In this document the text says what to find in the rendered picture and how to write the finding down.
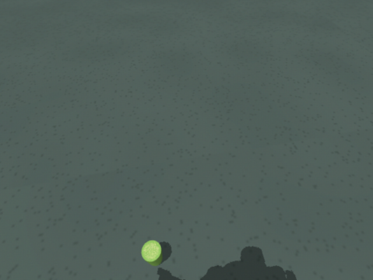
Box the cup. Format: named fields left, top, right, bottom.
left=142, top=240, right=163, bottom=266

